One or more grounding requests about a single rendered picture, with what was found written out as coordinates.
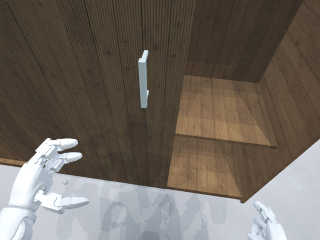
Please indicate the robot left forearm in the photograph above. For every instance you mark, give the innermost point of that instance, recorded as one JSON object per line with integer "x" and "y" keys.
{"x": 16, "y": 223}

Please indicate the robot left hand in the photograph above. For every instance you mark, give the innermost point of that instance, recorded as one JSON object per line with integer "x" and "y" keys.
{"x": 26, "y": 191}

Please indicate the handle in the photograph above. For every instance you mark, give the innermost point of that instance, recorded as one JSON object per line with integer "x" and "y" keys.
{"x": 142, "y": 69}

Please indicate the robot right hand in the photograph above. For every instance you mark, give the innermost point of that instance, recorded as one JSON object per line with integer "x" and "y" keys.
{"x": 270, "y": 229}

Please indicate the wardrobe door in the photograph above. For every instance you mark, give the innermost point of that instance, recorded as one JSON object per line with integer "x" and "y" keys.
{"x": 7, "y": 153}
{"x": 69, "y": 70}

